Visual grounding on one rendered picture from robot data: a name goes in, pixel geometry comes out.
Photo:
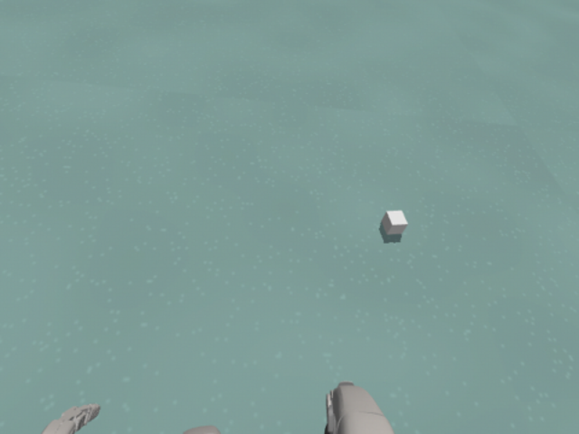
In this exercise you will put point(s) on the small box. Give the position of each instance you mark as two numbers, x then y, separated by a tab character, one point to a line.
394	222

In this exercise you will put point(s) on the left robot hand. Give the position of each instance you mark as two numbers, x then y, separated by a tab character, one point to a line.
73	419

